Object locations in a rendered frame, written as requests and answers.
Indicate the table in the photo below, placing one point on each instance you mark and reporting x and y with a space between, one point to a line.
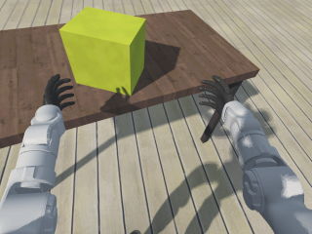
180 51

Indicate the robot right hand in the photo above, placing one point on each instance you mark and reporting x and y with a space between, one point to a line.
222 93

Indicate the robot right upper arm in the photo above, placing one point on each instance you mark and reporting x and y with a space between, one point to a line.
275 193

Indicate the left robot forearm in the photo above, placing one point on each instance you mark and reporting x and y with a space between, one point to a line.
35 168

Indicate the right robot forearm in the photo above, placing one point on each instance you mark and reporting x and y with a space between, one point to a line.
250 140

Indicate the robot left hand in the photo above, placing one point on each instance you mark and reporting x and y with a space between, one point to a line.
52 91

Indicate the robot left upper arm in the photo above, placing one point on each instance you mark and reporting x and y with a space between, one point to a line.
29 213

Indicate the carton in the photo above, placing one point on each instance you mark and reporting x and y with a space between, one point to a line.
105 49

